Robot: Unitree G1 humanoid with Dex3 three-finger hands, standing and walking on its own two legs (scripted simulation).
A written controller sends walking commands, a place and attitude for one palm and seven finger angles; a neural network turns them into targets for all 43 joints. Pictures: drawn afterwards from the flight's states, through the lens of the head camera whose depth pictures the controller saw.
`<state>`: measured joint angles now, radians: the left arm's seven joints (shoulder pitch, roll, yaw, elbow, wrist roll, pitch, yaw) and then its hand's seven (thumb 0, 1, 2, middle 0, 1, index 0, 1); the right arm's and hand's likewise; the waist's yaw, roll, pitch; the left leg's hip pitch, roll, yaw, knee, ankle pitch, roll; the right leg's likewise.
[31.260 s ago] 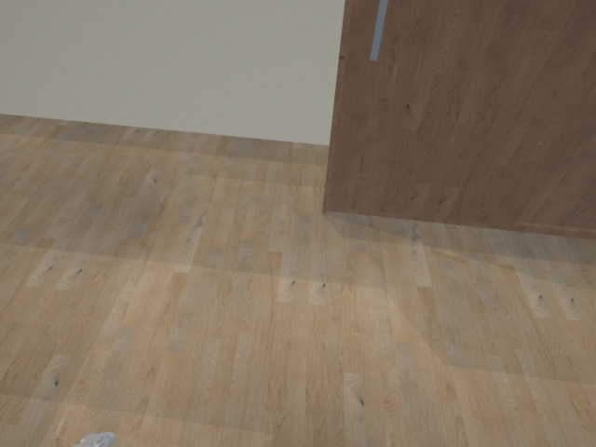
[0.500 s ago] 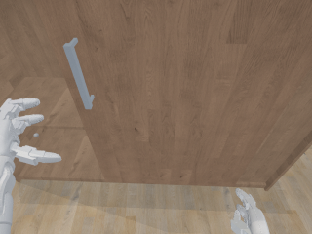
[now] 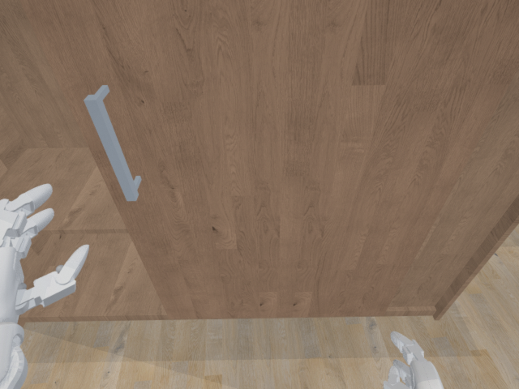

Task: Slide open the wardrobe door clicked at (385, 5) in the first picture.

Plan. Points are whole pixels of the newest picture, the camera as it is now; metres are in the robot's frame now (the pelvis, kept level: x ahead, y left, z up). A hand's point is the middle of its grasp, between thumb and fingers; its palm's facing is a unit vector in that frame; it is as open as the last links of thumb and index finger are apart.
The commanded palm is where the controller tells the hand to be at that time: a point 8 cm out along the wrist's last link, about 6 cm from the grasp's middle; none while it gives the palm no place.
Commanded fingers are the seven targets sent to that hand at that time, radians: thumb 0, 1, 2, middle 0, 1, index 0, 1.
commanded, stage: draw the hand back to the body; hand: left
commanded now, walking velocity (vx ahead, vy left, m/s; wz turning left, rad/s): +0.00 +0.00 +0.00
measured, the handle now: (118, 147) +0.51 +0.36 +0.12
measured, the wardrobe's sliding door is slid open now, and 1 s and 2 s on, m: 0.60 0.60 0.60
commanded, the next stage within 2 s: step back with the hand held close in 0.46 s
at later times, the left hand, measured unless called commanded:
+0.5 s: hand (89, 269) +0.20 +0.24 +0.15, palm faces +0.44 -0.81 -0.38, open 7.5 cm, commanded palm +0.16 +0.27 +0.17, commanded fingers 0.00 0.90 0.90 -0.20 -0.30 -0.20 -0.30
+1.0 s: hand (74, 263) +0.21 +0.27 +0.15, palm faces +0.34 -0.81 -0.48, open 7.4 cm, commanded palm +0.15 +0.30 +0.18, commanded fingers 0.00 0.90 0.90 -0.20 -0.30 -0.20 -0.30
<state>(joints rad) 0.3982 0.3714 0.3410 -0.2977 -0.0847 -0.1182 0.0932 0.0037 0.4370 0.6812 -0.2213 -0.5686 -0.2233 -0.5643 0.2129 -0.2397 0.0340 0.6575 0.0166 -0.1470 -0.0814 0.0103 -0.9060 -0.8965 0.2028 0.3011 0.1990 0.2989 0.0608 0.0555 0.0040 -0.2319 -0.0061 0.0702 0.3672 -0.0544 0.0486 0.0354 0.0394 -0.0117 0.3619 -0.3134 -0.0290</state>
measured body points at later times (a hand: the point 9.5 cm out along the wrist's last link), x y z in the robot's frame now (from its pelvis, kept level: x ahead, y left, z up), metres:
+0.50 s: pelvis +0.02 -0.03 +0.00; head +0.00 -0.05 +0.45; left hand +0.18 +0.28 +0.18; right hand +0.23 -0.24 -0.08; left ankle +0.10 +0.09 -0.74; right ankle -0.07 -0.10 -0.74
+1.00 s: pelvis +0.00 +0.01 -0.01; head +0.01 +0.01 +0.44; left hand +0.19 +0.31 +0.18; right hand +0.18 -0.25 -0.08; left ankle +0.10 +0.09 -0.74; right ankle -0.07 -0.10 -0.74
